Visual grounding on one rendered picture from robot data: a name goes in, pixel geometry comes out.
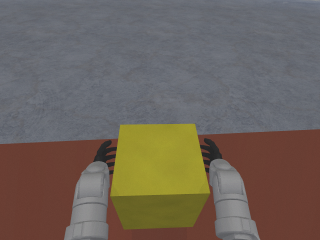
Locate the carton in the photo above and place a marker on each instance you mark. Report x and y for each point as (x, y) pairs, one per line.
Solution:
(159, 178)

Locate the left robot forearm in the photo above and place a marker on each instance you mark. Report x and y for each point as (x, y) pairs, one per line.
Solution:
(90, 203)

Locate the left robot hand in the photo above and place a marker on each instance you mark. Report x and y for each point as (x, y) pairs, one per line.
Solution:
(102, 157)

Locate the right robot forearm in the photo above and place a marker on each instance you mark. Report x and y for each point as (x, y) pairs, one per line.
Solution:
(233, 219)

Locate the right robot hand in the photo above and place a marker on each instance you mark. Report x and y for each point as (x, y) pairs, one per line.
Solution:
(213, 154)

